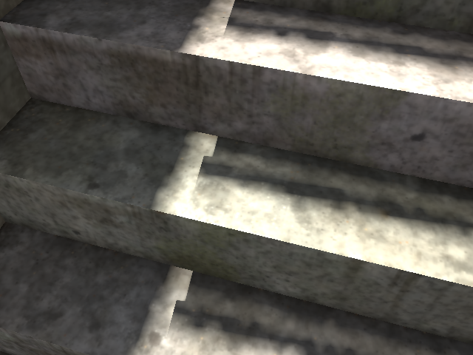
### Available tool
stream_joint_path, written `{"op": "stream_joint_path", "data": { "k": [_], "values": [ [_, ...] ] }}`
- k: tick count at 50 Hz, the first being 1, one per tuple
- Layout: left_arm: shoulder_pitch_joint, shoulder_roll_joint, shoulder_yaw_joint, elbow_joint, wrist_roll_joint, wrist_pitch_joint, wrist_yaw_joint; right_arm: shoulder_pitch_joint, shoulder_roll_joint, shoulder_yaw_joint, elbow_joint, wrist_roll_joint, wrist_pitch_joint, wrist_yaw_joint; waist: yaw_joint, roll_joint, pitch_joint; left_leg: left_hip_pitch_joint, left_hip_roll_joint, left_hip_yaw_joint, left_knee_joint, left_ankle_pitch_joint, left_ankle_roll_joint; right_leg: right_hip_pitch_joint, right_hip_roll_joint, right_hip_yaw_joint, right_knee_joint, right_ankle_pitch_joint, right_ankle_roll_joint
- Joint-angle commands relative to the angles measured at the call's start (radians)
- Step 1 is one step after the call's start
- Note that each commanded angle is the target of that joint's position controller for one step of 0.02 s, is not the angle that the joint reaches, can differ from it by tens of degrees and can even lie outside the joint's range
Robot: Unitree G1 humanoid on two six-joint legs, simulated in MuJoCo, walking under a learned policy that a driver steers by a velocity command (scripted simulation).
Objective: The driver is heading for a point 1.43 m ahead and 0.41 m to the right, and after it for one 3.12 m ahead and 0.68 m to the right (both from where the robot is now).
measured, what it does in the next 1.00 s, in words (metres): climbs, turning right: left foot 0.20 m higher, then right foot 0.21 m higher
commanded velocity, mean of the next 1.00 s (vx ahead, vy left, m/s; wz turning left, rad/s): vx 0.50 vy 0.00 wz -0.26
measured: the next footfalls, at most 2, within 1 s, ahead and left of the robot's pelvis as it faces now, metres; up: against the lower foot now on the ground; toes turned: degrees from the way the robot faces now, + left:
left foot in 0.48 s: +0.43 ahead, +0.15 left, +0.20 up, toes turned -1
right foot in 0.90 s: +0.63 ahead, -0.08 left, +0.41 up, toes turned -12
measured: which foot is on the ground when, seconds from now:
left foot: up 0.00-0.46, down 0.48-0.96, up 0.98-1.00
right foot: down 0.00-0.50, up 0.52-0.88, down 0.90-1.00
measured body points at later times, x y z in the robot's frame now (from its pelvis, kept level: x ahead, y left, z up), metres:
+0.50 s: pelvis +0.28 +0.04 +0.18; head +0.34 +0.03 +0.63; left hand +0.12 +0.22 +0.06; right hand +0.57 -0.09 +0.12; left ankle +0.39 +0.15 -0.41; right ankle +0.09 -0.07 -0.56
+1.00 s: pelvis +0.55 +0.04 +0.44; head +0.55 +0.05 +0.89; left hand +0.83 +0.18 +0.36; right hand +0.51 -0.19 +0.29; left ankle +0.45 +0.16 -0.23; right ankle +0.59 -0.07 -0.19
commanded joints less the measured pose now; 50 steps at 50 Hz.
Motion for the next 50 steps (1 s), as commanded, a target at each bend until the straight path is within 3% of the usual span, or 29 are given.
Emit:
{"op": "stream_joint_path", "data": {
  "k": [1,3,4,11,15,18,19,20,22,23,24,25,26,27,28,29,31,34,35,39,41,42,44,45,46,47,48,49,50],
  "values": [
    [0.142,0.125,0.067,0.146,0.002,-0.015,-0.001,-0.185,0.07,0.004,-0.253,-0.041,-0.004,-0.002,0.001,-0.007,0.101,-0.571,-0.046,-0.057,0.729,-0.023,0.031,0.204,-0.271,0.846,-0.888,-0.383,-0.083],
    [0.161,-0.028,0.031,0.24,0.024,-0.038,-0.016,-0.099,0.131,0.029,-0.255,-0.015,0.029,-0.031,-0.096,0.006,0.127,-0.619,-0.059,-0.085,0.769,-0.036,0.026,0.163,-0.209,0.542,-0.836,-0.099,0.004],
    [0.203,-0.03,0.027,0.265,0.025,-0.057,-0.027,-0.108,0.143,0.037,-0.27,-0.002,0.033,-0.034,-0.073,-0.125,0.111,-0.723,-0.076,-0.075,0.927,-0.099,0.046,0.25,-0.21,0.499,-0.892,0.018,-0.006],
    [0.381,0.114,0.049,0.297,-0.012,-0.155,-0.044,-0.286,0.085,0.032,-0.333,-0.004,0.043,-0.046,-0.032,-0.075,0.061,-0.925,-0.042,0.066,0.942,-0.146,0.023,0.53,-0.218,0.309,-1.083,0.454,-0.089],
    [0.527,0.123,0.059,0.314,0.013,-0.151,-0.032,-0.589,0.132,0.054,-0.461,-0.003,0.018,-0.041,0.061,-0.068,0.112,-1.317,0.036,0.089,0.966,-0.392,0.045,0.899,-0.28,0.317,-1.15,0.345,-0.052],
    [0.592,0.08,0.05,0.34,-0.016,-0.124,-0.003,-0.732,0.151,0.076,-0.577,-0.015,0.038,-0.007,0.104,-0.13,0.089,-1.117,0.117,0.232,0.661,-0.37,0.038,0.839,-0.243,0.264,-1.336,0.482,-0.067],
    [0.791,0.02,0.0,0.486,0.134,-0.075,-0.149,-0.962,0.149,0.145,-0.656,-0.011,0.133,0.066,0.096,-0.154,-0.121,-0.981,0.05,0.176,0.376,-0.535,0.182,0.663,-0.288,0.319,-1.356,0.801,-0.143],
    [0.733,0.107,0.01,0.467,0.119,-0.055,-0.217,-0.868,0.167,0.143,-0.607,-0.034,0.197,0.101,0.002,-0.249,-0.06,-0.803,0.018,0.234,0.37,-0.494,0.187,0.573,-0.328,0.265,-1.366,1.195,-0.216],
    [0.464,0.346,0.062,0.33,0.033,-0.119,-0.254,-0.552,0.011,0.09,-0.5,0.001,0.195,0.129,-0.197,-0.298,-0.335,-0.349,-0.097,0.317,0.223,-0.273,0.057,0.681,-0.345,0.167,-1.178,2.353,-0.223],
    [0.47,0.356,0.072,0.338,0.002,-0.145,-0.25,-0.484,-0.047,0.07,-0.448,0.019,0.182,0.106,-0.205,-0.301,-0.394,-0.243,-0.164,0.366,-0.032,-0.327,0.026,0.826,-0.332,0.169,-1.048,2.531,-0.199],
    [0.487,0.349,0.068,0.368,0.036,-0.146,-0.263,-0.386,-0.078,0.059,-0.408,0.02,0.182,0.077,-0.243,-0.291,-0.401,-0.055,-0.164,0.282,-0.253,-0.274,0.051,0.769,-0.339,0.217,-0.861,2.631,-0.179],
    [0.54,0.267,0.056,0.392,0.091,-0.127,-0.277,-0.058,-0.069,0.058,-0.262,0.02,0.177,0.046,-0.28,-0.121,-0.61,0.429,-0.007,-0.1,-0.376,0.066,0.186,0.445,-0.288,0.321,-0.552,2.108,-0.112],
    [0.626,0.167,0.049,0.403,0.091,-0.098,-0.298,0.223,-0.136,0.037,-0.157,-0.011,0.163,0.047,-0.286,0.189,-0.67,0.634,0.291,-0.726,-0.711,0.027,0.415,0.115,-0.02,0.369,-0.108,0.807,-0.057],
    [0.507,0.194,0.087,0.419,0.017,-0.082,-0.277,0.303,-0.181,-0.007,-0.1,-0.053,0.122,0.048,-0.312,0.089,-0.412,0.386,0.333,-0.896,-0.847,-0.321,0.339,-0.077,0.045,0.582,0.431,0.856,-0.048],
    [0.128,0.097,0.093,0.09,-0.009,-0.136,-0.133,-0.068,-0.132,-0.046,-0.019,0.031,0.063,-0.011,-0.081,0.069,-0.369,0.298,0.26,-0.567,-0.71,-0.537,0.196,-0.01,0.029,0.369,0.543,0.68,-0.007],
    [0.296,0.028,0.056,0.327,-0.012,-0.086,-0.164,-0.024,-0.044,0.018,-0.027,-0.025,0.039,0.041,-0.151,0.061,-0.108,0.123,0.266,-0.506,-0.785,-0.325,0.224,-0.304,0.07,0.563,0.733,0.778,-0.069],
    [0.217,0.042,0.052,0.241,-0.001,-0.066,-0.172,-0.141,0.118,0.062,0.048,-0.024,0.027,0.067,-0.046,-0.092,-0.114,0.14,0.27,-0.311,-0.778,0.075,0.174,-0.398,0.066,0.554,0.881,0.657,-0.164],
    [0.134,-0.011,0.025,0.145,0.003,-0.044,-0.184,-0.14,0.158,0.075,0.092,-0.05,-0.015,0.07,0.087,-0.084,-0.083,0.094,0.177,0.106,-0.847,0.109,0.07,-0.54,0.02,0.4,0.91,0.544,-0.251],
    [0.092,-0.032,0.002,0.122,-0.014,-0.037,-0.191,-0.117,0.133,0.072,0.093,-0.069,-0.019,0.058,0.088,0.022,-0.066,0.059,0.181,0.117,-0.908,0.002,0.09,-0.605,0.019,0.337,1.106,0.417,-0.246],
    [-0.16,0.069,-0.02,-0.042,-0.049,-0.024,-0.168,-0.073,0.04,0.076,0.067,-0.142,-0.028,0.072,0.107,-0.054,-0.094,-0.163,0.118,0.287,-1.045,-0.057,0.047,-0.459,-0.032,0.178,0.715,0.636,-0.225],
    [-0.419,0.181,-0.009,-0.171,-0.055,0.031,-0.141,-0.023,-0.118,0.043,0.058,-0.08,-0.017,0.105,0.081,0.106,-0.113,-0.246,0.173,0.293,-1.259,0.652,0.125,-0.133,0.02,0.012,0.284,0.236,-0.113],
    [-0.483,0.164,-0.021,-0.224,-0.07,0.095,-0.158,0.154,-0.177,0.038,0.149,-0.09,-0.016,0.143,0.089,0.171,-0.136,-0.19,0.233,0.23,-1.173,1.342,0.19,-0.055,0.088,-0.042,0.218,0.224,-0.106],
    [-0.111,0.138,-0.021,-0.129,-0.034,0.118,-0.182,0.055,-0.359,-0.01,0.104,-0.013,-0.074,0.143,0.217,0.208,-0.236,0.335,0.39,0.26,-0.965,2.121,0.206,-0.101,0.134,-0.053,-0.007,0.302,-0.05],
    [-0.117,0.177,-0.005,-0.134,-0.032,0.118,-0.177,0.078,-0.34,-0.012,0.118,0.009,-0.066,0.156,0.191,0.226,-0.253,0.509,0.382,0.256,-0.849,2.247,0.204,-0.13,0.205,-0.108,-0.224,0.236,-0.059],
    [-0.007,0.21,0.01,-0.08,-0.047,0.134,-0.152,0.207,-0.271,0.008,0.148,-0.079,-0.054,0.177,0.14,0.201,-0.363,0.437,0.385,0.218,-0.668,2.379,0.173,0.05,0.202,0.056,-0.188,0.327,-0.13],
    [0.252,0.208,0.026,0.018,-0.042,0.141,-0.133,0.166,-0.25,-0.004,0.13,-0.117,-0.031,0.176,0.218,0.121,-0.42,0.194,0.33,0.177,-0.482,2.083,0.132,0.345,0.166,0.239,-0.308,0.411,-0.162],
    [0.245,0.257,0.064,0.064,0.028,0.059,-0.071,-0.05,-0.214,-0.037,-0.115,0.071,-0.078,0.041,0.155,-0.092,-0.417,0.095,0.142,0.318,-0.194,1.196,0.075,0.452,0.123,0.409,-0.435,-0.076,-0.155],
    [0.134,0.265,0.081,0.094,0.025,0.045,-0.03,-0.19,-0.136,-0.015,-0.164,0.017,-0.085,0.019,0.115,-0.319,-0.328,-0.192,-0.049,0.232,0.273,0.175,0.048,0.353,0.008,0.803,-0.712,-0.327,-0.243],
    [0.026,0.233,0.078,0.076,0.018,0.017,-0.027,-0.235,-0.023,0.005,-0.235,-0.05,-0.076,0.007,0.054,-0.229,-0.224,-0.351,-0.069,0.015,0.693,0.084,0.042,0.3,-0.043,0.898,-0.844,-0.297,-0.246]
  ]
}}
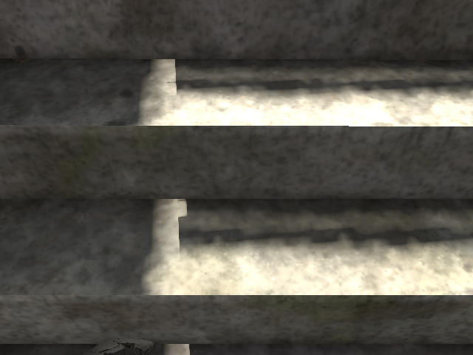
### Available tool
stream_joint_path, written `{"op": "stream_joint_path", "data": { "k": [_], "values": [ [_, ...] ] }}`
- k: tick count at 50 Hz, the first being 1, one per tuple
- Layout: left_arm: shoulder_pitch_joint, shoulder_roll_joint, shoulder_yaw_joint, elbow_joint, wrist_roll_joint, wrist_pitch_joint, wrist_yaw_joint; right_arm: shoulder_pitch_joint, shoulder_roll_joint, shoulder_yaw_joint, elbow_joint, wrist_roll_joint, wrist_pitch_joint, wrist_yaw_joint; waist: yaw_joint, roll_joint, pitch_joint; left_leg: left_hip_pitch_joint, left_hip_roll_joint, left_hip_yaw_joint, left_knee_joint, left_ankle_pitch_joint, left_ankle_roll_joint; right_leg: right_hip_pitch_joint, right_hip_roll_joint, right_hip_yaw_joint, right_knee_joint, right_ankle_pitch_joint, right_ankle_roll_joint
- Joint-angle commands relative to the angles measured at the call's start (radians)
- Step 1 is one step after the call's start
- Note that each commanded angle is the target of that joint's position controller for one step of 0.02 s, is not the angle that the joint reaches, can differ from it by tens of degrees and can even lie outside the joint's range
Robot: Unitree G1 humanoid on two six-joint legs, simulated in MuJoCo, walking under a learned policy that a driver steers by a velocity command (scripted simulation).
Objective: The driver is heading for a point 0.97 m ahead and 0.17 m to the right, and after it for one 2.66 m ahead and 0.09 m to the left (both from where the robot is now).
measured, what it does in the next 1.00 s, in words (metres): climbs, turning right: left foot 0.20 m higher, then right foot 0.20 m higher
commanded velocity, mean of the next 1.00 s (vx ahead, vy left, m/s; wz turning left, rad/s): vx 0.30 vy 0.00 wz -0.57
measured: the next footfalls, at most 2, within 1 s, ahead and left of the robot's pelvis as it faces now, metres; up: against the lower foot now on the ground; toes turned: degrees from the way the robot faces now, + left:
left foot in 0.30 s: +0.33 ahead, +0.18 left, +0.20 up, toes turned -10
right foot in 0.94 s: +0.53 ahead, -0.24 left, +0.41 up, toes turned -43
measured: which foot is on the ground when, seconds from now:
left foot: up 0.00-0.28, down 0.30-0.98, up 1.00-1.00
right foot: down 0.00-0.30, up 0.32-0.92, down 0.94-1.00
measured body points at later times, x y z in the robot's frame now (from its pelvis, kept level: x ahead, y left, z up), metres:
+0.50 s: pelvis +0.24 +0.08 +0.25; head +0.22 +0.10 +0.70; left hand +0.43 +0.31 +0.12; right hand +0.21 -0.18 +0.12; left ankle +0.29 +0.18 -0.43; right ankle +0.18 -0.08 -0.24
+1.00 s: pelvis +0.43 -0.07 +0.35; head +0.44 -0.04 +0.80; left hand +0.76 -0.11 +0.31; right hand +0.23 -0.15 +0.21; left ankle +0.32 +0.19 -0.37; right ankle +0.50 -0.21 -0.22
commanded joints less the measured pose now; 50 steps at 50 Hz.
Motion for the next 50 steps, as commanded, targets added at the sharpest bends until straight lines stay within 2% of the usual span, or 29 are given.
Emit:
{"op": "stream_joint_path", "data": {
  "k": [1,2,3,5,8,10,11,13,14,15,16,17,18,20,21,23,27,30,34,37,39,41,42,43,45,47,48,49,50],
  "values": [
    [0.45,0.035,0.013,0.192,0.095,-0.016,-0.001,-0.093,0.032,0.004,-0.076,0.0,0.065,0.015,0.165,-0.174,0.15,-0.686,-0.259,-0.488,1.168,-0.022,0.102,0.325,-0.164,0.733,-0.673,-0.135,-0.139],
    [0.403,0.064,0.031,0.214,0.046,-0.046,-0.024,-0.092,-0.012,-0.009,-0.15,0.015,0.071,0.03,0.056,-0.163,0.159,-0.869,-0.249,-0.44,1.202,-0.22,0.086,0.444,-0.207,0.678,-0.655,0.122,-0.121],
    [0.349,0.044,0.028,0.231,0.003,-0.08,-0.032,-0.109,0.036,0.006,-0.192,0.003,0.064,0.02,-0.012,-0.088,0.132,-0.916,-0.233,-0.436,1.155,-0.314,0.079,0.46,-0.197,0.574,-0.625,0.301,-0.112],
    [0.293,-0.01,0.007,0.264,0.022,-0.115,-0.045,-0.193,0.002,0.028,-0.267,-0.034,0.055,0.0,-0.108,-0.034,0.078,-0.979,-0.133,-0.265,1.117,-0.411,0.079,0.463,-0.197,0.394,-0.662,0.397,-0.101],
    [0.293,0.039,0.031,0.245,0.056,-0.126,-0.033,-0.327,-0.033,0.045,-0.316,0.008,0.054,-0.052,-0.074,-0.139,0.032,-0.913,-0.136,-0.207,1.324,-0.657,0.034,0.29,-0.193,0.437,-0.798,0.175,-0.072],
    [0.396,0.085,0.03,0.275,0.101,-0.132,-0.04,-0.469,-0.05,0.059,-0.407,-0.004,0.061,-0.073,-0.047,0.028,-0.003,-0.855,-0.077,-0.178,0.982,-0.534,0.026,0.306,-0.183,0.42,-0.803,0.152,-0.019],
    [0.375,0.142,0.043,0.233,0.099,-0.129,-0.044,-0.549,-0.09,0.047,-0.464,0.006,0.059,-0.085,-0.035,-0.024,-0.017,-0.726,-0.068,-0.149,0.842,-0.584,0.018,0.222,-0.154,0.381,-0.842,0.29,-0.014],
    [0.395,0.303,0.099,0.25,0.011,-0.103,-0.069,-0.711,-0.041,0.074,-0.56,0.034,0.112,-0.054,-0.085,-0.179,-0.005,-0.187,-0.143,-0.026,0.495,-0.961,-0.116,-0.089,-0.292,0.508,-1.171,0.5,-0.148],
    [0.264,0.307,0.095,0.184,-0.006,-0.139,-0.094,-0.422,-0.071,0.036,-0.459,0.049,0.088,-0.046,-0.214,-0.232,-0.001,-0.151,-0.195,-0.017,0.595,-0.764,-0.114,0.071,-0.357,0.471,-1.039,1.228,-0.143],
    [0.144,0.335,0.118,0.126,-0.03,-0.167,-0.111,-0.187,-0.207,-0.014,-0.369,0.024,0.076,-0.05,-0.303,-0.15,-0.113,-0.158,-0.207,-0.102,0.32,-0.631,-0.056,0.33,-0.312,0.364,-0.785,1.724,-0.098],
    [0.237,0.205,0.107,0.107,0.022,-0.189,-0.117,0.05,-0.268,-0.034,-0.308,0.007,0.064,-0.061,-0.287,0.151,-0.346,0.203,-0.031,-0.573,0.043,-0.459,0.136,0.135,-0.171,0.331,-0.386,1.564,-0.025],
    [0.354,0.054,0.075,0.16,0.071,-0.164,-0.123,0.224,-0.353,-0.052,-0.247,-0.027,0.086,-0.062,-0.287,0.386,-0.377,0.373,0.184,-1.147,-0.39,-0.589,0.311,-0.09,0.023,0.331,0.018,0.536,0.031],
    [0.356,0.061,0.086,0.241,0.045,-0.14,-0.121,0.23,-0.328,-0.053,-0.213,-0.02,0.081,-0.046,-0.299,0.354,-0.172,0.179,0.185,-1.307,-0.528,-1.105,0.261,-0.232,0.017,0.456,0.598,0.57,0.016],
    [0.381,0.071,0.085,0.265,-0.01,-0.138,-0.081,-0.046,-0.192,-0.031,-0.167,0.062,0.051,-0.019,-0.103,0.203,0.127,-0.111,0.155,-0.899,-0.459,-1.186,0.157,-0.354,-0.053,0.324,0.826,0.601,-0.023],
    [0.352,0.058,0.079,0.244,-0.006,-0.144,-0.069,-0.104,-0.064,-0.007,-0.128,0.063,0.05,-0.024,-0.066,-0.023,0.107,-0.1,0.137,-0.701,-0.396,-1.002,0.125,-0.341,-0.063,0.323,0.751,0.592,-0.031],
    [0.299,0.023,0.056,0.209,-0.01,-0.128,-0.066,-0.174,0.094,0.032,-0.076,0.056,0.034,-0.052,-0.006,-0.04,0.073,-0.092,0.103,-0.524,-0.447,-0.705,0.068,-0.334,-0.121,0.314,0.74,0.494,-0.029],
    [0.172,0.031,0.024,0.126,-0.029,-0.111,-0.074,-0.118,0.049,0.014,-0.054,-0.027,-0.009,-0.057,-0.013,-0.049,0.086,0.002,0.101,-0.228,-0.608,-0.4,0.057,-0.421,-0.173,0.2,0.682,0.439,-0.016],
    [0.148,0.053,0.03,0.099,-0.026,-0.077,-0.085,-0.084,0.023,0.016,-0.052,-0.049,-0.037,-0.039,0.001,0.016,0.087,-0.019,0.113,-0.057,-0.72,-0.207,0.048,-0.313,-0.212,0.08,0.832,0.398,-0.007],
    [-0.074,-0.006,-0.01,-0.029,-0.024,-0.06,-0.044,0.215,0.018,0.034,0.062,-0.111,-0.032,-0.048,-0.117,-0.031,0.139,0.445,0.229,-0.065,-0.737,-0.149,0.067,-0.775,-0.22,0.15,0.936,0.237,-0.075],
    [-0.111,-0.068,-0.042,-0.09,-0.039,-0.046,-0.034,0.271,0.037,0.041,0.101,-0.117,-0.031,-0.045,-0.09,0.028,0.125,0.549,0.245,-0.006,-0.775,0.012,0.064,-0.872,-0.251,0.131,1.029,0.227,-0.093],
    [-0.228,-0.06,-0.052,-0.166,-0.017,-0.028,-0.045,0.306,0.028,0.036,0.14,-0.124,-0.037,-0.043,-0.087,-0.023,0.137,0.57,0.244,0.035,-0.816,0.064,0.055,-0.884,-0.296,0.069,0.954,0.173,-0.12],
    [-0.399,-0.047,-0.057,-0.246,0.025,0.003,-0.063,0.377,0.026,0.037,0.179,-0.109,-0.029,-0.034,-0.103,-0.041,0.12,0.566,0.211,0.071,-0.864,0.004,0.056,-0.796,-0.362,-0.044,0.655,0.244,-0.123],
    [-0.407,-0.052,-0.067,-0.251,0.013,0.027,-0.058,0.421,0.064,0.05,0.201,-0.108,-0.017,-0.022,-0.098,0.012,0.129,0.538,0.225,0.074,-0.873,-0.009,0.05,-0.763,-0.382,0.012,0.565,0.295,-0.112],
    [-0.416,-0.048,-0.07,-0.25,0.034,0.067,-0.08,0.253,0.004,0.025,0.124,-0.045,-0.007,0.001,-0.025,0.073,0.137,0.346,0.216,0.144,-0.968,0.084,0.095,-0.498,-0.352,-0.136,0.401,0.158,-0.104],
    [-0.43,-0.044,-0.069,-0.278,0.003,0.083,-0.103,0.362,-0.084,-0.007,0.144,0.01,-0.02,0.009,-0.008,0.135,0.086,0.287,0.25,0.169,-0.896,0.96,0.136,-0.162,-0.223,-0.265,0.302,-0.012,-0.035],
    [-0.222,-0.05,-0.066,-0.18,-0.016,0.063,-0.088,0.306,-0.179,-0.039,0.096,0.014,-0.042,0.008,0.077,0.225,0.017,0.442,0.269,0.136,-0.784,1.39,0.073,0.089,-0.167,-0.231,-0.026,0.281,-0.029],
    [-0.053,0.008,-0.057,-0.115,-0.042,0.031,-0.044,0.395,-0.135,-0.034,0.038,0.013,-0.063,0.021,0.055,0.146,-0.233,0.304,0.201,0.052,-0.635,1.424,-0.048,0.499,-0.203,-0.037,0.07,0.662,-0.1],
    [0.218,0.089,-0.026,-0.018,-0.016,0.03,-0.037,0.267,-0.213,-0.058,0.006,0.006,-0.064,0.041,0.193,0.058,-0.336,0.086,0.111,-0.029,-0.399,1.018,-0.097,0.828,-0.266,0.174,-0.127,0.769,-0.134],
    [0.5,0.171,0.012,0.119,0.044,0.016,-0.014,0.208,-0.11,-0.063,-0.015,-0.035,-0.045,0.078,0.22,-0.175,-0.361,-0.257,-0.035,-0.069,-0.112,-0.264,-0.13,1.079,-0.404,0.515,-0.461,0.746,-0.173]
  ]
}}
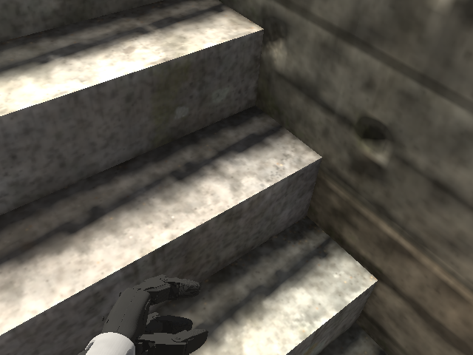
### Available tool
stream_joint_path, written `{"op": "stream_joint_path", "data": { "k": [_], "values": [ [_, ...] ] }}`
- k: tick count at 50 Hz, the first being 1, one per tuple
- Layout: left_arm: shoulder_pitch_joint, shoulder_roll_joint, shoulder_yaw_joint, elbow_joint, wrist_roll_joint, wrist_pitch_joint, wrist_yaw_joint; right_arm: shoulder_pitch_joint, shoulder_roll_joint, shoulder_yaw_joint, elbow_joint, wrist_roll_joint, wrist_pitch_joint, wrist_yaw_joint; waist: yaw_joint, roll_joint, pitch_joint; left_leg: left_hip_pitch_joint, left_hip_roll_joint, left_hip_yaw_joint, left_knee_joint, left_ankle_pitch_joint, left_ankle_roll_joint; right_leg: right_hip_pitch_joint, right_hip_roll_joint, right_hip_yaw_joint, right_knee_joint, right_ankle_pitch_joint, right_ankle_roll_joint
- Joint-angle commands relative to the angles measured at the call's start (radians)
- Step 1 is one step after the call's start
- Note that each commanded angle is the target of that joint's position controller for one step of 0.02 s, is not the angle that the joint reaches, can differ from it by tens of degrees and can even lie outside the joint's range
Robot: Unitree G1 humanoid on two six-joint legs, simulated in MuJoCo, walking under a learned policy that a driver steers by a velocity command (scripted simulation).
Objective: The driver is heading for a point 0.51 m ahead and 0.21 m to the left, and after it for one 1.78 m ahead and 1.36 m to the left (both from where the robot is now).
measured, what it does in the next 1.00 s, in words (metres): climbs, turning left: left foot, then right foot 0.20 m higher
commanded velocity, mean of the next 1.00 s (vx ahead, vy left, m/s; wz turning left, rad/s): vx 0.16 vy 0.00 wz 0.39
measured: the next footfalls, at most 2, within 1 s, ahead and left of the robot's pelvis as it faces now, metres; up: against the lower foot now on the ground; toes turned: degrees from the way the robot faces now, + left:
left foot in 0.48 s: +0.10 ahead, +0.10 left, +0.00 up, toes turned +12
right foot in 0.96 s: +0.50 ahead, -0.11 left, +0.21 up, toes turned +24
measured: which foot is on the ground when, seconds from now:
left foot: up 0.00-0.46, down 0.48-1.00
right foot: down 0.00-0.64, up 0.66-0.94, down 0.96-1.00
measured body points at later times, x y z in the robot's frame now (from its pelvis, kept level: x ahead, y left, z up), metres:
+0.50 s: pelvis +0.11 -0.01 +0.14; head +0.09 +0.01 +0.59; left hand +0.32 +0.24 +0.07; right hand +0.20 -0.24 +0.01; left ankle +0.06 +0.09 -0.57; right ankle +0.14 -0.08 -0.57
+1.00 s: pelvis +0.30 -0.04 +0.17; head +0.29 -0.04 +0.62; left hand +0.55 +0.20 +0.16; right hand +0.25 -0.26 +0.02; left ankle +0.06 +0.08 -0.56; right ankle +0.46 -0.12 -0.37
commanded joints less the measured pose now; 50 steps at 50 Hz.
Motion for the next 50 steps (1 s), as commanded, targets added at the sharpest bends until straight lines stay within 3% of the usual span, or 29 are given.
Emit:
{"op": "stream_joint_path", "data": {
  "k": [1,2,3,4,5,6,7,9,11,13,16,21,23,25,28,30,32,33,36,37,41,43,44,45,46,47,48,49,50],
  "values": [
    [0.78,0.327,0.155,0.258,0.079,-0.049,0.032,0.032,-0.239,-0.105,-0.078,0.04,0.019,0.048,0.289,-0.118,-0.341,-0.675,-0.22,-0.307,1.155,-0.032,0.061,1.091,-0.309,0.962,-0.893,0.47,-0.157],
    [0.662,0.346,0.165,0.287,0.102,-0.093,0.036,0.003,-0.192,-0.124,-0.062,0.051,0.013,0.035,0.226,-0.165,-0.142,-0.766,-0.259,-0.462,1.442,0.037,0.073,0.861,-0.305,0.909,-0.96,0.293,-0.092],
    [0.476,0.286,0.15,0.284,0.087,-0.125,0.027,-0.045,-0.097,-0.105,-0.062,0.05,-0.007,0.025,0.152,-0.133,-0.045,-0.805,-0.242,-0.477,1.592,0.072,0.097,0.689,-0.278,0.785,-0.948,0.096,-0.055],
    [0.22,0.109,0.128,0.235,-0.024,-0.123,0.082,-0.17,-0.048,-0.078,-0.201,0.085,0.008,-0.101,0.037,0.048,0.047,-0.782,-0.176,-0.24,1.598,0.034,0.085,0.636,-0.235,0.61,-0.915,-0.067,-0.004],
    [0.154,0.041,0.104,0.242,-0.017,-0.127,0.106,-0.191,-0.015,-0.06,-0.214,0.074,0.028,-0.153,-0.012,0.067,0.112,-0.805,-0.174,-0.248,1.624,0.072,0.089,0.525,-0.21,0.516,-0.906,-0.042,0.036],
    [0.102,0.041,0.067,0.195,0.074,-0.132,0.038,-0.109,0.006,-0.053,-0.086,0.109,0.056,-0.055,-0.014,-0.016,0.025,-0.794,-0.155,-0.419,1.595,0.191,0.175,0.431,-0.226,0.504,-1.001,-0.121,0.09],
    [0.123,0.035,0.073,0.215,0.088,-0.144,0.022,-0.101,-0.066,-0.076,-0.066,0.108,0.066,-0.028,-0.029,0.069,0.12,-0.805,-0.153,-0.414,1.531,0.176,0.168,0.359,-0.217,0.436,-0.991,-0.056,0.103],
    [0.117,0.059,0.077,0.201,0.053,-0.163,0.032,-0.131,-0.103,-0.089,-0.049,0.107,0.056,-0.003,-0.081,0.014,0.129,-0.775,-0.161,-0.337,1.424,0.001,0.151,0.348,-0.159,0.212,-1.014,0.033,0.147],
    [-0.002,0.087,0.086,0.133,0.063,-0.141,0.04,-0.128,-0.167,-0.107,-0.002,0.098,0.06,0.01,-0.089,-0.096,0.075,-0.652,-0.206,-0.259,1.543,-0.042,0.101,0.313,-0.086,0.073,-1.087,0.1,0.091],
    [-0.047,0.144,0.103,0.081,0.053,-0.15,0.035,-0.075,-0.192,-0.115,0.035,0.076,0.05,0.016,-0.096,-0.027,0.091,-0.556,-0.208,-0.231,1.449,-0.071,0.043,0.288,-0.098,0.004,-1.095,0.128,0.053],
    [0.014,0.209,0.128,0.071,0.007,-0.158,0.054,-0.189,-0.223,-0.113,-0.039,0.037,0.051,-0.004,-0.028,-0.047,0.099,-0.562,-0.184,-0.199,1.066,-0.18,-0.041,0.571,-0.171,0.071,-1.105,0.134,0.011],
    [0.217,0.17,0.13,0.162,0.002,-0.196,0.04,-0.373,-0.123,-0.045,-0.216,0.019,0.107,-0.099,0.093,-0.065,0.128,-0.685,-0.146,-0.216,0.561,-0.447,-0.087,1.036,-0.357,0.245,-1.033,0.24,-0.138],
    [0.211,0.176,0.135,0.163,0.0,-0.181,0.052,-0.322,-0.132,-0.048,-0.243,0.043,0.082,-0.126,0.065,-0.043,0.126,-0.642,-0.168,-0.166,0.363,-0.296,-0.035,1.066,-0.357,0.226,-1.019,0.206,-0.124],
    [0.174,0.115,0.122,0.155,0.021,-0.171,0.048,-0.332,-0.11,-0.039,-0.25,0.046,0.047,-0.128,0.074,0.0,0.09,-0.535,-0.199,-0.165,0.306,0.024,0.091,1.01,-0.278,0.121,-0.938,0.28,-0.045],
    [0.016,0.12,0.117,0.1,0.041,-0.192,0.086,-0.249,-0.124,-0.048,-0.236,0.032,0.042,-0.099,0.022,0.061,0.008,-0.436,-0.148,-0.287,0.322,0.004,0.271,0.855,-0.112,-0.067,-0.795,0.224,-0.005],
    [-0.097,0.112,0.108,0.075,0.04,-0.188,0.075,-0.1,-0.193,-0.077,-0.194,0.011,0.069,-0.09,-0.058,0.096,0.044,-0.316,-0.091,-0.501,0.216,-0.256,0.345,0.61,-0.08,-0.056,-0.674,0.149,0.01],
    [-0.139,0.047,0.089,0.062,0.034,-0.196,0.054,-0.05,-0.241,-0.099,-0.156,-0.002,0.088,-0.098,-0.098,0.139,0.099,-0.195,-0.062,-0.687,0.117,-0.403,0.4,0.302,-0.019,0.009,-0.518,0.165,0.003],
    [-0.149,0.053,0.085,0.061,0.055,-0.193,0.038,0.016,-0.223,-0.099,-0.129,-0.019,0.091,-0.106,-0.152,0.196,0.101,-0.092,-0.081,-0.748,0.091,-0.354,0.411,0.111,0.011,0.109,-0.334,0.125,-0.018],
    [-0.039,0.058,0.074,0.099,0.048,-0.159,0.024,-0.125,-0.182,-0.075,-0.132,-0.009,0.082,-0.101,-0.082,0.095,0.092,-0.178,-0.043,-0.77,0.071,-0.123,0.397,-0.016,0.019,0.294,0.174,0.093,-0.036],
    [-0.039,0.061,0.065,0.082,0.043,-0.15,0.026,-0.153,-0.163,-0.069,-0.126,0.011,0.082,-0.103,-0.069,0.067,0.064,-0.196,-0.019,-0.768,0.093,-0.035,0.392,-0.054,0.027,0.31,0.365,0.021,-0.037],
    [-0.2,0.046,0.021,-0.046,0.023,-0.152,0.047,0.122,-0.072,-0.029,0.07,-0.032,0.067,-0.112,-0.125,0.041,0.095,0.155,0.067,-0.753,0.151,0.098,0.328,-0.713,0.02,0.436,0.866,-0.317,-0.089],
    [-0.259,0.038,-0.001,-0.103,0.005,-0.151,0.082,0.045,-0.06,-0.022,0.095,-0.044,0.038,-0.127,-0.085,0.061,0.117,-0.02,0.055,-0.685,0.082,0.085,0.275,-0.645,-0.007,0.466,0.832,-0.431,-0.096],
    [-0.294,0.038,-0.008,-0.138,-0.007,-0.15,0.089,-0.007,-0.065,-0.023,0.074,-0.054,0.027,-0.13,-0.059,0.016,0.123,-0.149,0.031,-0.625,0.04,0.018,0.241,-0.564,-0.021,0.446,0.749,-0.423,-0.095],
    [-0.323,0.058,-0.004,-0.174,0.007,-0.15,0.085,-0.107,-0.124,-0.035,0.015,-0.049,0.023,-0.128,-0.006,-0.068,0.085,-0.359,-0.051,-0.547,0.015,-0.08,0.2,-0.329,-0.052,0.354,0.456,-0.269,-0.085],
    [-0.393,0.057,-0.018,-0.243,0.018,-0.128,0.081,-0.26,-0.216,-0.067,-0.063,-0.025,0.034,-0.107,0.074,-0.133,0.058,-0.873,-0.137,-0.487,-0.148,-0.087,0.169,0.278,-0.075,0.298,0.066,-0.037,-0.086],
    [-0.441,-0.026,-0.04,-0.261,-0.011,-0.088,0.048,-0.147,-0.357,-0.109,-0.083,0.042,0.044,-0.074,0.088,0.052,0.048,-1.146,-0.115,-0.574,-0.349,-0.008,0.271,0.632,0.042,0.128,0.036,-0.181,0.103],
    [-0.258,-0.024,-0.027,-0.153,-0.063,-0.078,0.015,-0.239,-0.373,-0.104,-0.096,0.047,0.034,-0.055,0.146,0.163,0.036,-1.056,-0.061,-0.512,-0.307,0.397,0.291,0.747,0.085,0.105,0.122,0.1,0.134],
    [-0.002,0.135,0.031,-0.052,-0.075,-0.101,0.01,-0.294,-0.412,-0.113,-0.109,0.082,0.009,-0.01,0.248,0.172,-0.047,-0.707,-0.087,-0.4,-0.075,1.014,0.235,0.654,0.152,0.16,-0.043,0.031,0.086],
    [0.238,0.203,0.063,0.056,-0.04,-0.111,0.009,-0.16,-0.287,-0.1,-0.09,0.015,-0.009,0.007,0.216,-0.059,-0.232,-0.75,-0.162,-0.422,0.292,1.02,0.184,0.885,0.057,0.479,-0.287,0.173,-0.06]
  ]
}}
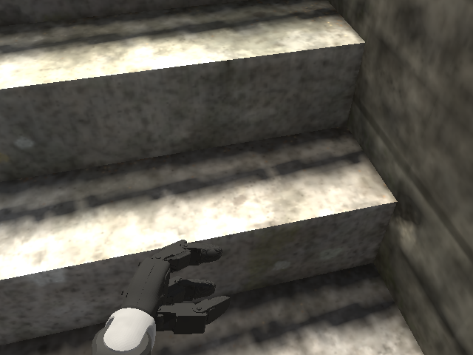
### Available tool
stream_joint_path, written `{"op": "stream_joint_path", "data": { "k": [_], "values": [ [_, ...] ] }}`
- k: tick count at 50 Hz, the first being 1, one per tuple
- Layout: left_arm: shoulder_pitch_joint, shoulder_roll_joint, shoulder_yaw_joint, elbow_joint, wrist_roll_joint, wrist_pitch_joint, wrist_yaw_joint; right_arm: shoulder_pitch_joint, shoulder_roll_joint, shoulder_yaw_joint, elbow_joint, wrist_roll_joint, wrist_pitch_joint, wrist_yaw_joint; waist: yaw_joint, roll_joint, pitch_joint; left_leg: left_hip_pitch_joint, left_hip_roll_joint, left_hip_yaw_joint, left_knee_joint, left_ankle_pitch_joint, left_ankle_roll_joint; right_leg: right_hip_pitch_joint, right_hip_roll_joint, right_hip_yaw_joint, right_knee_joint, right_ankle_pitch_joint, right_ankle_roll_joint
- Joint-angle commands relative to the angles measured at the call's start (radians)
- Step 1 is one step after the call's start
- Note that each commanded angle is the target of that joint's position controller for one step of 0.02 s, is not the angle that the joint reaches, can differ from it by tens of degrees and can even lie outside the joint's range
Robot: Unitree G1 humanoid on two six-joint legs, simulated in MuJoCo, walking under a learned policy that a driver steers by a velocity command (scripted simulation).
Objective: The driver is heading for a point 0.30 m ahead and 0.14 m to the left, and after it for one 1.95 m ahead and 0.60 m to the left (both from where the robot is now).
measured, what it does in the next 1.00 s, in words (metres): climbs, turning left: left foot 0.21 m higher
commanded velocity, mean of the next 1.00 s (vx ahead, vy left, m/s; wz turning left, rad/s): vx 0.49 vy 0.00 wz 0.57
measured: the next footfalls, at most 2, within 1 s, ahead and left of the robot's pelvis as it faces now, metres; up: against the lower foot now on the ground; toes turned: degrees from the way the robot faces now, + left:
left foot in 0.62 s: +0.37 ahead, +0.13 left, +0.41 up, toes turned +27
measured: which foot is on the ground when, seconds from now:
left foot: down 0.00-0.02, up 0.04-0.60, down 0.62-1.00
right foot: down 0.00-0.64, up 0.66-1.00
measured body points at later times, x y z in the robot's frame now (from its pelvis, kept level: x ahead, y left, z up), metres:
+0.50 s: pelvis +0.20 -0.04 +0.20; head +0.21 -0.03 +0.65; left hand +0.01 +0.03 +0.06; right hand +0.46 -0.11 +0.11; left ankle +0.30 +0.13 -0.18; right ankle +0.11 -0.15 -0.53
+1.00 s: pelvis +0.44 +0.06 +0.44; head +0.45 +0.06 +0.89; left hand +0.57 +0.33 +0.37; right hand +0.44 -0.16 +0.29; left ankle +0.34 +0.11 -0.32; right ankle +0.62 +0.00 -0.05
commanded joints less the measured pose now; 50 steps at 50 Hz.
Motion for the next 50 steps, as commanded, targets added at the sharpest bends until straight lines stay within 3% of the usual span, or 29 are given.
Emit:
{"op": "stream_joint_path", "data": {
  "k": [1,2,4,6,7,8,12,14,17,22,24,26,28,30,31,32,33,34,35,36,37,38,40,42,44,45,47,48,50],
  "values": [
    [0.593,0.314,0.122,0.192,0.054,-0.01,-0.003,-0.038,-0.094,-0.004,-0.147,-0.06,-0.055,0.059,0.257,-0.275,-0.36,-0.662,-0.133,-0.028,0.522,0.744,0.174,1.277,-0.173,0.694,-0.829,0.281,-0.307],
    [0.801,0.406,0.167,0.273,0.088,-0.004,0.003,-0.078,-0.045,-0.01,-0.104,-0.054,-0.025,0.069,0.31,-0.402,-0.249,-0.795,-0.239,-0.097,1.096,0.366,0.15,1.191,-0.301,1.072,-1.106,-0.02,-0.348],
    [0.645,0.341,0.159,0.333,0.03,-0.056,0.013,-0.219,-0.013,-0.009,-0.099,0.006,-0.002,0.057,0.207,-0.399,0.121,-1.031,-0.146,-0.047,1.636,0.497,0.197,0.8,-0.28,0.909,-1.144,-0.418,-0.262],
    [0.38,0.035,0.087,0.361,0.032,-0.057,-0.003,-0.356,-0.036,-0.005,-0.146,0.004,0.022,0.01,0.067,-0.056,0.14,-1.025,-0.1,-0.019,1.683,0.504,0.252,0.681,-0.289,0.648,-1.096,-0.186,-0.228],
    [0.395,-0.051,0.106,0.367,0.022,-0.063,0.095,-0.493,0.066,0.013,-0.395,-0.021,0.028,-0.056,0.002,-0.084,0.202,-0.959,-0.177,0.071,1.702,0.35,0.186,0.616,-0.213,0.454,-1.039,-0.268,-0.071],
    [0.262,-0.11,0.054,0.373,0.049,-0.059,0.018,-0.358,-0.015,0.02,-0.178,0.044,0.062,-0.003,-0.017,0.008,0.108,-1.048,-0.078,-0.004,1.63,0.471,0.264,0.662,-0.247,0.372,-1.117,0.071,-0.113],
    [0.315,0.023,0.086,0.339,0.085,-0.116,-0.027,-0.433,-0.047,0.051,-0.254,0.056,0.078,0.005,-0.047,-0.119,0.132,-1.016,-0.015,0.152,1.701,0.23,0.262,0.679,-0.199,0.027,-1.319,0.356,-0.171],
    [0.461,0.002,0.067,0.396,0.127,-0.119,-0.022,-0.502,-0.084,0.044,-0.273,0.067,0.075,-0.002,0.0,-0.069,0.171,-1.218,-0.026,0.117,1.816,0.233,0.298,0.82,-0.201,-0.027,-1.323,0.316,-0.158],
    [0.797,0.015,0.037,0.54,0.174,-0.094,-0.037,-0.633,-0.031,0.093,-0.336,0.06,0.073,-0.025,0.085,-0.056,0.188,-1.693,-0.06,0.071,2.011,0.175,0.393,1.244,-0.273,0.046,-1.331,0.299,-0.193],
    [0.93,0.051,0.027,0.548,0.21,-0.088,-0.034,-0.818,-0.079,0.109,-0.441,0.067,0.082,-0.006,0.138,-0.096,0.234,-1.608,0.033,0.254,1.761,0.342,0.377,1.161,-0.232,-0.087,-1.46,0.304,-0.189],
    [0.935,0.02,0.018,0.548,0.187,-0.084,-0.047,-0.902,-0.073,0.108,-0.493,0.054,0.117,0.004,0.121,-0.129,0.246,-1.465,0.075,0.357,1.633,0.351,0.38,1.095,-0.246,-0.15,-1.554,0.433,-0.198],
    [0.935,0.079,0.027,0.583,0.149,-0.061,-0.066,-1.016,-0.015,0.136,-0.568,0.031,0.169,0.018,0.098,-0.142,0.251,-1.211,0.05,0.428,1.477,0.14,0.386,1.027,-0.277,-0.201,-1.658,0.724,-0.198],
    [0.848,0.251,0.052,0.562,0.098,-0.115,-0.068,-0.959,-0.052,0.116,-0.574,0.039,0.164,0.052,-0.03,-0.26,0.102,-0.788,-0.102,0.543,1.28,0.021,0.292,1.033,-0.292,-0.266,-1.464,2.108,-0.201],
    [0.805,0.394,0.105,0.547,0.056,-0.133,-0.077,-0.738,-0.138,0.076,-0.521,0.065,0.144,0.035,-0.11,-0.353,0.001,-0.569,-0.239,0.584,0.809,0.003,0.239,1.326,-0.31,-0.241,-1.299,2.528,-0.213],
    [0.786,0.417,0.128,0.551,0.075,-0.121,-0.094,-0.522,-0.175,0.052,-0.455,0.063,0.131,0.01,-0.155,-0.372,-0.023,-0.393,-0.277,0.531,0.566,0.029,0.218,1.345,-0.283,-0.227,-1.097,2.496,-0.217],
    [0.833,0.243,0.103,0.518,0.131,-0.105,-0.123,-0.187,-0.249,0.033,-0.323,0.024,0.147,-0.024,-0.158,-0.11,-0.314,0.157,-0.117,0.137,0.586,0.602,0.377,0.964,-0.226,-0.144,-0.674,1.977,-0.202],
    [0.802,0.173,0.106,0.492,0.105,-0.08,-0.162,0.072,-0.318,0.021,-0.22,-0.01,0.162,-0.045,-0.186,0.048,-0.326,0.404,0.064,-0.466,0.132,0.49,0.514,0.542,0.031,-0.014,-0.304,0.683,-0.138],
    [0.551,0.185,0.168,0.259,-0.06,-0.126,-0.01,-0.315,-0.307,-0.055,-0.312,0.022,0.131,-0.082,-0.064,0.189,-0.192,0.149,0.091,-0.473,0.102,0.117,0.472,0.469,0.087,0.022,0.226,0.43,-0.033],
    [0.4,0.121,0.153,0.144,-0.015,-0.129,0.046,-0.446,-0.246,-0.04,-0.3,0.016,0.124,-0.082,0.002,0.107,-0.052,-0.035,0.04,-0.342,0.112,-0.12,0.371,0.354,0.04,0.095,0.335,0.528,-0.045],
    [0.505,0.059,0.116,0.333,0.063,-0.075,-0.043,-0.118,-0.143,0.002,-0.189,-0.01,0.084,-0.045,-0.134,-0.087,0.167,-0.107,0.067,-0.489,0.035,-0.108,0.384,0.09,0.098,0.285,0.582,0.636,-0.131],
    [0.419,0.058,0.114,0.243,0.077,-0.073,-0.039,-0.183,-0.108,0.012,-0.155,0.017,0.046,-0.035,-0.02,-0.036,0.229,-0.142,0.06,-0.455,0.085,-0.154,0.341,-0.075,0.085,0.285,0.685,0.552,-0.163],
    [0.408,-0.015,0.084,0.201,0.08,-0.069,-0.035,-0.265,-0.073,0.033,-0.123,0.006,0.035,-0.023,0.071,-0.046,0.249,-0.257,0.04,-0.343,0.086,-0.153,0.308,-0.123,0.079,0.295,0.709,0.533,-0.214],
    [0.413,0.029,0.082,0.171,0.083,-0.05,-0.04,-0.258,-0.023,0.058,-0.083,-0.049,0.015,-0.004,0.185,-0.104,0.213,-0.329,-0.008,-0.1,0.017,-0.055,0.228,-0.127,0.031,0.193,0.52,0.568,-0.284],
    [0.383,0.029,0.061,0.168,0.067,-0.038,-0.053,-0.27,-0.059,0.066,-0.125,-0.066,0.013,-0.017,0.203,0.085,0.208,-0.42,-0.043,-0.017,-0.073,-0.071,0.263,-0.196,0.072,0.082,0.842,0.346,-0.256],
    [0.247,0.055,0.042,0.093,0.058,-0.022,-0.037,-0.161,-0.132,0.075,-0.09,-0.119,-0.001,-0.005,0.199,-0.061,0.198,-0.492,-0.054,0.028,-0.091,-0.136,0.212,-0.157,0.025,0.026,0.629,0.522,-0.24],
    [0.113,0.097,0.045,0.026,0.014,-0.012,-0.02,-0.078,-0.134,0.078,-0.067,-0.131,-0.015,0.011,0.136,-0.03,0.196,-0.531,-0.066,0.075,-0.135,-0.004,0.2,-0.077,-0.011,0.023,0.503,0.549,-0.209],
    [0.111,0.145,0.049,0.023,0.007,0.018,-0.001,-0.27,-0.153,0.104,-0.169,-0.086,-0.015,0.061,0.233,0.079,0.166,-0.871,-0.028,0.156,-0.346,0.371,0.285,0.506,-0.003,-0.029,0.28,0.607,-0.164],
    [0.222,0.176,0.064,0.054,0.018,0.035,-0.012,-0.306,-0.217,0.101,-0.192,-0.016,-0.035,0.07,0.296,0.104,0.106,-0.818,0.01,0.175,-0.295,0.941,0.337,0.642,0.058,-0.111,0.268,0.6,-0.079],
    [0.234,0.26,0.094,0.006,0.038,0.075,-0.017,-0.196,-0.369,0.05,-0.173,0.062,-0.071,0.063,0.281,0.146,0.016,-0.241,0.11,0.142,-0.131,1.728,0.363,0.602,0.16,-0.196,-0.228,0.364,0.001]
  ]
}}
